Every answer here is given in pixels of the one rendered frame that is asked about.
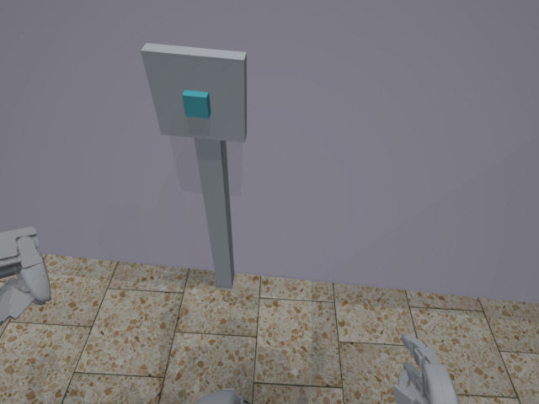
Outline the button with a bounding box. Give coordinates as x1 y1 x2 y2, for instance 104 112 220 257
182 90 211 119

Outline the robot right hand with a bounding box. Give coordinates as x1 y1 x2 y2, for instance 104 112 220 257
393 333 460 404

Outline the left robot shin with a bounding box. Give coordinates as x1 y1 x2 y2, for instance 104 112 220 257
221 388 242 400

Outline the panel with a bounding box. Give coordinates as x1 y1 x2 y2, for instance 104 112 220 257
141 43 247 289

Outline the robot left hand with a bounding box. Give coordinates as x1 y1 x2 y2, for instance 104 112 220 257
0 227 51 326

